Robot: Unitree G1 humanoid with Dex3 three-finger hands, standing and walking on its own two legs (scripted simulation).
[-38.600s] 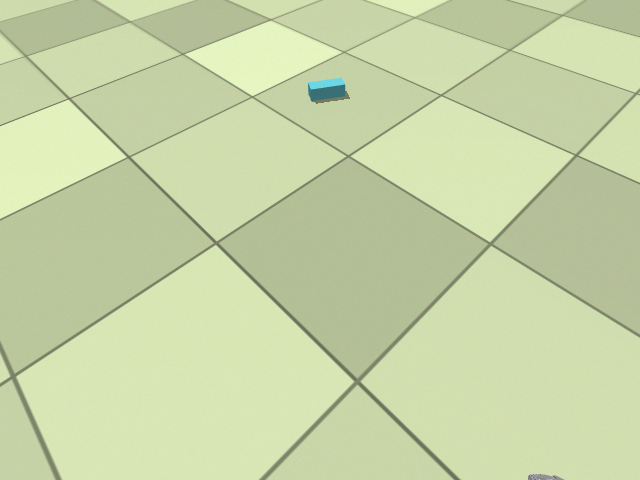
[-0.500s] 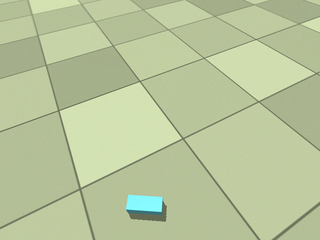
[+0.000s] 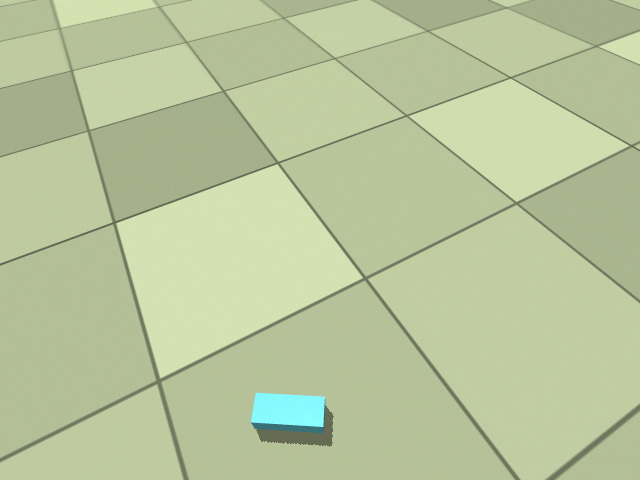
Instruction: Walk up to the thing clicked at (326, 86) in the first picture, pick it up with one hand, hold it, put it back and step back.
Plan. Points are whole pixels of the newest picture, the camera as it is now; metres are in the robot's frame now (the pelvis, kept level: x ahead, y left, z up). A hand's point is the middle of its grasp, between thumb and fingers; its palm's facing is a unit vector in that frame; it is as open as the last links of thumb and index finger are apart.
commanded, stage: stand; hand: left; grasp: from above
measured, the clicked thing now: (289, 412) +0.38 +0.13 -0.75
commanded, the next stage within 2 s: step back in 0.42 s
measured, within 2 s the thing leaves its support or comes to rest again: neither
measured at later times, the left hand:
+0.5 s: hand out of the picture +0.07 +0.25 -0.16, palm faces +0.00 -0.94 -0.35, open 7.3 cm
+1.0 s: hand out of the picture +0.04 +0.30 -0.18, palm faces -0.10 -0.93 -0.36, open 7.3 cm
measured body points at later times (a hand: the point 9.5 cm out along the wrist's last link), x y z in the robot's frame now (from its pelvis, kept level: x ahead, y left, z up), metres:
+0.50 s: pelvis -0.01 +0.00 +0.00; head +0.01 -0.01 +0.44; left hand +0.07 +0.30 -0.13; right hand +0.06 -0.30 -0.14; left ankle -0.02 +0.12 -0.75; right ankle +0.00 -0.12 -0.75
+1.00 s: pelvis -0.11 +0.05 -0.02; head -0.04 +0.07 +0.42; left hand +0.04 +0.35 -0.15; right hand -0.08 -0.27 -0.13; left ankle -0.11 +0.15 -0.75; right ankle -0.13 -0.10 -0.67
